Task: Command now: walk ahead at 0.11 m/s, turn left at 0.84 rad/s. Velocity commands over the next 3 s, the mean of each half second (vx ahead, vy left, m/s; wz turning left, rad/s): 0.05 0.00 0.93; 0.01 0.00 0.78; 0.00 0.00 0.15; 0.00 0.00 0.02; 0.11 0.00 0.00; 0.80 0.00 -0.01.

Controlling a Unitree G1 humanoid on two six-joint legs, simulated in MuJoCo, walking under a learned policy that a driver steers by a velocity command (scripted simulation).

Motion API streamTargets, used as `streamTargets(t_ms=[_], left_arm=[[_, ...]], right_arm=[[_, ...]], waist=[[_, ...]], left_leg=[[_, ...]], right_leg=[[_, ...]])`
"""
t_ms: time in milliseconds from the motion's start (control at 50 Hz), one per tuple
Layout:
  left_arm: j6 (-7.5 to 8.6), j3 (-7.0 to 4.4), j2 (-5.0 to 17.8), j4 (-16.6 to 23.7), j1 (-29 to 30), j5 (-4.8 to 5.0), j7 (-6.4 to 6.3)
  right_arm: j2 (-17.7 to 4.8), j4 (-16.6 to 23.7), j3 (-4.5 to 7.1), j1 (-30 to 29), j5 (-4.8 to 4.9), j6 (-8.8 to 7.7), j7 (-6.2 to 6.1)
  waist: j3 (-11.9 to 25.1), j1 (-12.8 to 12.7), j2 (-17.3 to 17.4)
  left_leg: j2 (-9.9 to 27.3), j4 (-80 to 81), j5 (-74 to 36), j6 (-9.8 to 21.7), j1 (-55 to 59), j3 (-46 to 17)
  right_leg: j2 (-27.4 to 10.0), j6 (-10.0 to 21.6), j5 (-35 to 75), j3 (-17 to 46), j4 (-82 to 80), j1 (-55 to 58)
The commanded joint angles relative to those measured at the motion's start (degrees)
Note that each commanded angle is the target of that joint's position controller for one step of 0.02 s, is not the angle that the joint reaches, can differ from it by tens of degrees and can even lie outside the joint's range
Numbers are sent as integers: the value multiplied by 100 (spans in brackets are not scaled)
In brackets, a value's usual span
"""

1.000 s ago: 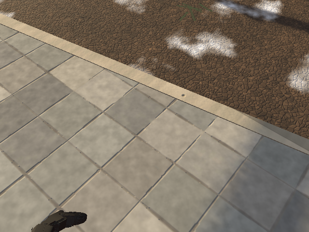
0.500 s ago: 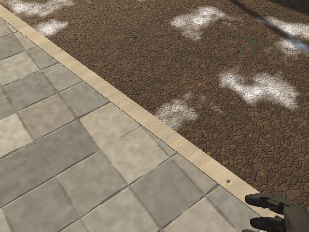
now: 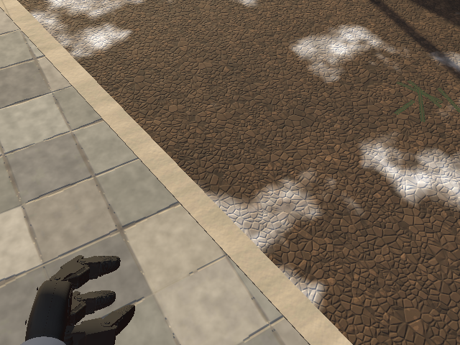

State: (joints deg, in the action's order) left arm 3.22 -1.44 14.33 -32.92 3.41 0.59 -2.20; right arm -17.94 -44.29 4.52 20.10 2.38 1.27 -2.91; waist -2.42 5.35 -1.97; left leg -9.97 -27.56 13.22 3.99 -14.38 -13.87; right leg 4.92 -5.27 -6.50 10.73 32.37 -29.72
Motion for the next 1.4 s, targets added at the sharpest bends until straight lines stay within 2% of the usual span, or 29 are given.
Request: streamTargets(t_ms=[20, 60, 80, 100, 140, 260, 380, 480, 500, 520, 540, 560, 600, 620, 660, 760, 920, 980, 1020, 1040, 1060, 1080, 1140, 1220, 1280, 1320, 1340, 1360, 1400], left_arm=[[62, -370, 789, 187, -861, 57, 8], [-5, -343, 855, 325, -997, -120, -32], [-64, -334, 779, 422, -921, -279, 13], [-83, -303, 464, 559, -528, -170, 31], [-145, -266, 302, 605, -274, -114, 55], [-222, -416, 555, 306, -567, -177, -30], [-300, -624, 977, 186, -557, -100, 54], [-278, -725, 1145, -16, -611, 93, 198], [-296, -702, 961, -125, -788, 136, 205], [-322, -633, 663, -174, -1023, 57, 256], [-313, -542, 466, 288, -782, -190, 209], [-268, -585, 697, 418, -29, -210, 120], [-246, -644, 829, 288, -152, -119, -24], [-263, -680, 936, 193, -356, -176, -70], [-249, -672, 861, 90, -592, -188, -24], [-227, -562, 664, 33, -537, -89, 44], [-227, -443, 689, 45, -561, 8, 203], [-135, -431, 630, -10, -865, 1, 262], [-92, -453, 917, 34, -1003, -177, 229], [-130, -472, 1161, 49, -855, -272, 208], [-115, -423, 894, -54, -1082, -253, 189], [-101, -408, 831, -80, -1159, -182, 165], [-112, -408, 897, -139, -1033, -51, 101], [-254, -359, 734, -222, -923, -69, 154], [-345, -327, 725, -339, -1120, 1, 155], [-266, -270, 624, -446, -1550, -51, 190], [-190, -218, 485, -401, -1684, -175, 243], [-172, -163, 364, -391, -1472, -217, 238], [-210, -207, 549, -404, -1147, -176, 228]], right_arm=[[-579, 740, 156, -922, 26, -71, -112], [47, 670, 12, 238, -118, -33, -60], [-491, 746, 130, 915, -55, -58, 32], [-1050, 581, 319, 674, -52, 26, 44], [-1161, 531, 453, 223, 3, 240, -8], [-420, 1047, 230, -499, 16, 224, 41], [-403, 1262, 160, -925, -35, 320, 253], [-528, 1236, 289, -803, -46, 471, 418], [-656, 1075, 378, -427, -70, 469, 374], [-1224, 999, 561, -6, -96, 431, 277], [-1957, 1159, 642, -134, -202, 298, 216], [-1634, 1291, 597, -287, -409, 91, 284], [-1357, 1274, 482, -883, -284, -90, 219], [-1118, 1332, 392, -1172, -154, -61, 165], [-938, 1395, 302, -1290, -158, -8, 82], [-995, 1349, 307, -1084, -151, 16, 23], [-885, 1366, 146, -1160, -274, 61, 190], [-816, 1392, 96, -1395, -200, 81, 192], [-496, 1335, 1, -1020, -310, 33, 171], [-484, 1259, 15, -651, -288, -33, 185], [-744, 1296, 88, -913, -324, -75, 166], [-948, 1305, 176, -1180, -273, -74, 148], [-637, 1153, 175, -1159, -230, 60, 122], [-14, 1045, -51, -1112, -233, 56, 172], [-86, 834, -15, -783, -198, 10, 210], [-432, 861, 22, -726, -316, -18, 205], [-799, 853, 95, -834, -355, -6, 175], [-434, 815, 25, -961, -376, -21, 223], [-207, 788, -44, -959, -410, -88, 267]], waist=[[767, -937, 924], [1429, -324, -784], [1900, 5, -1713], [1264, -80, -1085], [689, -185, -143], [657, -463, -488], [855, -524, -639], [906, -287, -640], [910, -160, -410], [661, -133, 936], [664, -431, 2461], [911, 58, 1567], [547, -385, 1065], [565, -527, 1056], [816, -653, 1026], [909, -543, 1007], [904, -261, 1269], [816, -528, 1140], [1019, -447, 190], [800, -119, -946], [829, -379, -1198], [730, -561, -934], [586, -529, -487], [718, -574, -876], [816, -488, -898], [861, -627, -330], [790, -934, 583], [755, -839, 904], [430, -652, 628]], left_leg=[[962, -223, -1622, 203, -199, -1565], [-106, -2663, 2942, -236, -1569, -333], [193, -3688, 3017, -415, -1890, -29], [634, -4420, 2445, -754, -2006, 294], [853, -5031, 1647, -1007, -1998, 503], [1351, -4546, 843, -1217, -2297, 1056], [1698, -2932, 820, -1003, -1414, 1374], [1381, -849, 308, -423, -181, 1871], [1200, -282, -127, -183, 526, 1770], [1951, 538, -1763, 316, 1409, 318], [3213, 574, -2820, 1464, 1613, -1945], [3145, 885, -1968, 1681, 1169, -1865], [2554, 921, -1204, 1027, 858, -1117], [2431, 795, -1425, 859, 771, -886], [2141, 654, -1934, 787, 543, -650], [1887, 429, -1770, 718, 816, -900], [1948, 14, -2328, 893, 433, -1489], [1712, -93, -2037, 734, 252, -1581], [1176, -700, -286, 152, -407, -1052], [400, -1456, 1311, -257, -1000, -64], [524, -1978, 2077, -557, -1175, 250], [641, -2678, 2228, -731, -1380, 342], [733, -3454, 1899, -947, -1559, 319], [936, -1627, 1460, -987, -655, 1034], [885, 329, 21, -845, 212, 1279], [1312, 684, -1228, -531, 1136, 714], [1683, 317, -1504, -209, 996, 331], [1663, 368, -483, 5, 265, 338], [1414, 470, 130, -145, -31, 468]], right_leg=[[-199, 135, 905, -55, -1112, 1824], [-2241, 1112, 3943, 1434, -656, 3726], [-3353, 1981, 3089, 2916, -1135, 3478], [-2937, 2079, 2207, 2453, -1272, 2913], [-2077, 1693, 1101, 980, -1274, 2069], [-1856, 1947, 1300, -337, -1543, 2241], [-2232, 1913, 1070, -1038, -1589, 2233], [-2384, 1331, 615, -1595, -952, 2095], [-2166, 967, 194, -1861, -385, 1620], [-1518, 397, -1339, -2387, 1127, 266], [-663, -9, -3338, -1937, 2682, -1533], [-599, 139, -3148, -923, 3442, -1623], [-680, 375, -1986, -626, 3404, -1619], [-705, 337, -1639, -603, 3334, -1490], [-502, 243, -1187, -658, 3481, -992], [-198, 87, -914, -569, 2302, -845], [-348, 211, -1464, -693, 962, 346], [-367, 396, -718, -785, -407, 1170], [-1374, 805, 1371, 39, -969, 2371], [-2129, 1582, 2605, 802, -996, 2410], [-2589, 2208, 2345, 1480, -1220, 2235], [-2546, 2262, 2057, 1435, -1243, 2317], [-2125, 1866, 1688, 744, -1147, 2242], [-1516, 1610, 1742, -128, -1037, 2106], [-1500, 1515, 1493, -118, -805, 2096], [-1308, 935, 439, -248, -688, 1520], [-888, 601, -367, -708, -543, 1281], [-770, 350, -777, -938, -551, 1772], [-728, 266, -499, -974, -399, 1782]])
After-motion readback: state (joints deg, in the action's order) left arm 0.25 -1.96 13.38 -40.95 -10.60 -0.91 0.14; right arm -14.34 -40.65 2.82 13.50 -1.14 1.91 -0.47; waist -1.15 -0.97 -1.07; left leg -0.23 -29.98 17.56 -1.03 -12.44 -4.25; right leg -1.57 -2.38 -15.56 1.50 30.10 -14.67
